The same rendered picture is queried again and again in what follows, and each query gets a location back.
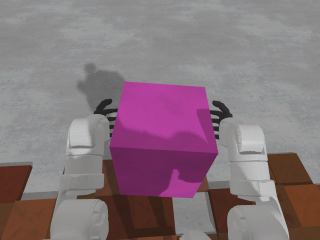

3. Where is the right robot thigh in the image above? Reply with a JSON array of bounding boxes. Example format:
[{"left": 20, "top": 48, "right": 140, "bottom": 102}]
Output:
[{"left": 179, "top": 230, "right": 211, "bottom": 240}]

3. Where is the robot right hand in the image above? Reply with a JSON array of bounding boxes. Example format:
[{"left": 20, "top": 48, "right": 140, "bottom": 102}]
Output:
[{"left": 210, "top": 100, "right": 233, "bottom": 140}]

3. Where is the left robot upper arm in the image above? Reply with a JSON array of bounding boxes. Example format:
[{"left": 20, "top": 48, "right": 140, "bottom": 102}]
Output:
[{"left": 42, "top": 199, "right": 109, "bottom": 240}]

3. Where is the carton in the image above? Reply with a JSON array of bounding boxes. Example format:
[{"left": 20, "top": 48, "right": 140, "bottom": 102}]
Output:
[{"left": 109, "top": 81, "right": 218, "bottom": 198}]

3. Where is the left robot forearm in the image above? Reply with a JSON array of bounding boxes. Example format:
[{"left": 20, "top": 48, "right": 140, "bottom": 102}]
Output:
[{"left": 50, "top": 114, "right": 110, "bottom": 237}]

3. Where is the right robot upper arm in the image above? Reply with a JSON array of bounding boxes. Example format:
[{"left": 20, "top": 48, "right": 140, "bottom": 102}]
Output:
[{"left": 227, "top": 204, "right": 289, "bottom": 240}]

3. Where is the robot left hand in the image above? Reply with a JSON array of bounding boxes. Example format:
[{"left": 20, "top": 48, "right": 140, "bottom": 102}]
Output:
[{"left": 94, "top": 98, "right": 118, "bottom": 137}]

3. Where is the right robot forearm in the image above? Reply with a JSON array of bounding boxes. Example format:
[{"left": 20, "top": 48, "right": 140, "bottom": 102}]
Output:
[{"left": 219, "top": 117, "right": 289, "bottom": 238}]

